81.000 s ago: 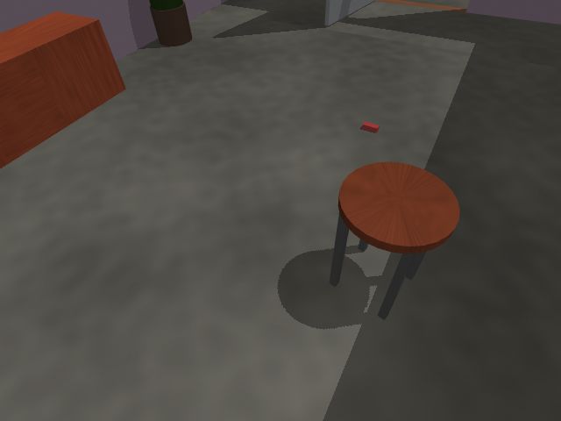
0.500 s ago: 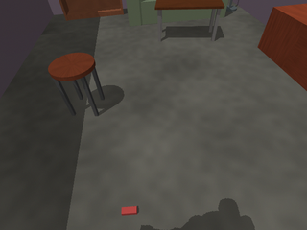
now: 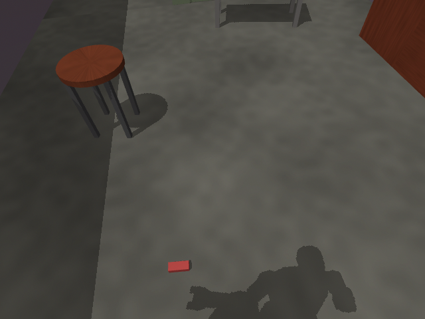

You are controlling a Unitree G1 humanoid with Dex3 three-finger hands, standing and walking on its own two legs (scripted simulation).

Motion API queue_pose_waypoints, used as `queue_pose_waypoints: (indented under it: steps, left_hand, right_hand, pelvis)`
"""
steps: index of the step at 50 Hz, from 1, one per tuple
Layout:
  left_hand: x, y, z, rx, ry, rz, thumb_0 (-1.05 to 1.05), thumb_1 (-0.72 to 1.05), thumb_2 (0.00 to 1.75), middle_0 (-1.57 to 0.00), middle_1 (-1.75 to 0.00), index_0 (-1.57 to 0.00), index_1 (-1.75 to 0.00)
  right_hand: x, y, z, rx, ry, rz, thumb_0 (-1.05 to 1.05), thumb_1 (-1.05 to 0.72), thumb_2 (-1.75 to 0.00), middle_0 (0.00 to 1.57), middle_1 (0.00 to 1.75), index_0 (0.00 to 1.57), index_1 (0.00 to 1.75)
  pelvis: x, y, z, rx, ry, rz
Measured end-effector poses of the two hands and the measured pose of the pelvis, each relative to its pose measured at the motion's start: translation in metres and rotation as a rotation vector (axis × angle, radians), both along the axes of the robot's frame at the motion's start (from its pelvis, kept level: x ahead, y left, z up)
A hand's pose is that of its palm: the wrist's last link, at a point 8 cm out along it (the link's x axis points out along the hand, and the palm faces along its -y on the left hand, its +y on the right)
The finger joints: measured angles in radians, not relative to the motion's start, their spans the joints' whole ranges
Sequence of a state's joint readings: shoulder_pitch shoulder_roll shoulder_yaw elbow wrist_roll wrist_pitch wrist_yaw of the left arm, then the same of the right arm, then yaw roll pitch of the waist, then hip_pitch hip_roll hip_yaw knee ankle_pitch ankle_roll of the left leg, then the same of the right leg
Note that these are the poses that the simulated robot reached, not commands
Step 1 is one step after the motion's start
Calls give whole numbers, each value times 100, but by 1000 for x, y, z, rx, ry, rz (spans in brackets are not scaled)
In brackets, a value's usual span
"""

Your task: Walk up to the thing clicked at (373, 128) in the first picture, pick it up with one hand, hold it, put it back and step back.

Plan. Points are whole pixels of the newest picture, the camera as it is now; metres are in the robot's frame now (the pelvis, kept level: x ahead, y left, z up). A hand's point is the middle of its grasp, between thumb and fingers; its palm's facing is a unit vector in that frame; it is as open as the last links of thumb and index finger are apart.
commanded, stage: step back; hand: left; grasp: from above
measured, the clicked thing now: (178, 266) +0.43 +0.21 -0.76
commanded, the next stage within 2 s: none
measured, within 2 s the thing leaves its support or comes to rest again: neither
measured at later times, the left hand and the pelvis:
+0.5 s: hand out of the picture +0.03 +0.30 -0.17, palm faces -0.12 -0.92 -0.37, open 7.4 cm; pelvis -0.10 +0.04 -0.01, yaw -5 degrees
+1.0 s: hand out of the picture -0.10 +0.29 -0.16, palm faces -0.02 -0.93 -0.37, open 7.4 cm; pelvis -0.24 +0.04 -0.02, yaw +0 degrees
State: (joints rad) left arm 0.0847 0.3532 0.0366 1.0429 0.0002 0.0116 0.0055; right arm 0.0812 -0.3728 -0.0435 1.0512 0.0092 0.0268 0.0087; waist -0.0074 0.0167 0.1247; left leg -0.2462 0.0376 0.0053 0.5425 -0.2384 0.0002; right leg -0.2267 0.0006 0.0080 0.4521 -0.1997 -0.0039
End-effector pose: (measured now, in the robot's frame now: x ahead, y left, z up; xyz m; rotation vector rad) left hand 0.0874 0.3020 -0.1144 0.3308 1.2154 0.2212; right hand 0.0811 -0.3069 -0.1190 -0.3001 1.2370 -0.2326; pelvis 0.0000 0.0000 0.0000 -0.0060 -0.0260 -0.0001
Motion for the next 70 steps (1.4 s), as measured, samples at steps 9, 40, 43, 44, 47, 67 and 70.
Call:
queue_pose_waypoints:
  steps: [9, 40, 43, 44, 47, 67, 70]
  left_hand:
    - [15, 43, -21, 16, -78, -68, 1, 90, 90, -21, -30, -20, -30]
    - [-146, 17, 10, 43, -83, -96, 1, 90, 90, -21, -30, -20, -30]
    - [-154, 20, 10, 42, -132, -94, 1, 90, 90, -21, -30, -20, -30]
    - [-157, 23, 8, 38, -146, -93, 1, 90, 90, -21, -30, -20, -30]
    - [-170, 31, -4, 20, -173, -91, 0, 90, 90, -21, -30, -20, -30]
    - [-352, 18, -14, 49, -13, -83, 1, 91, 90, -20, -30, -20, -30]
    - [-387, 7, -7, 46, -2, -77, 0, 91, 90, -20, -30, -20, -30]
  right_hand:
    - [-41, 12, 7, -105, 15, 15, 0, -90, -90, 20, 30, 20, 30]
    - [-191, 8, -5, -45, -31, -8, 0, -90, -90, 20, 30, 20, 30]
    - [-212, 10, -4, -60, 3, 19, 0, -90, -90, 20, 30, 20, 30]
    - [-218, 12, -4, -66, 10, 28, 0, -90, -90, 20, 30, 20, 30]
    - [-237, 19, -4, -85, 11, 50, 0, -90, -90, 20, 30, 20, 30]
    - [-331, -7, 3, -77, -173, 51, 0, -90, -90, 21, 30, 20, 30]
    - [-359, -16, -4, -66, -149, 21, 0, -90, -90, 20, 30, 20, 30]
  pelvis:
    - [-35, 35, -19, 8, 11, -5]
    - [-174, 22, -10, 17, -5, -65]
    - [-192, 25, -12, 14, -2, -37]
    - [-199, 26, -14, 12, -2, -26]
    - [-220, 33, -22, 12, -11, 0]
    - [-360, 5, -26, -21, -19, -97]
    - [-382, -1, -24, -6, -26, -84]
